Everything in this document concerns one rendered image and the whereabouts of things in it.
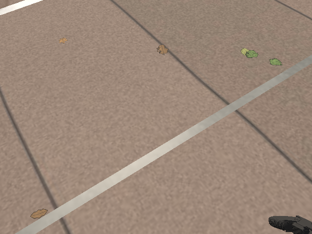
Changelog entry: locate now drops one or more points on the right robot hand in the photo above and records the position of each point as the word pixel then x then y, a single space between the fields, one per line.
pixel 295 224

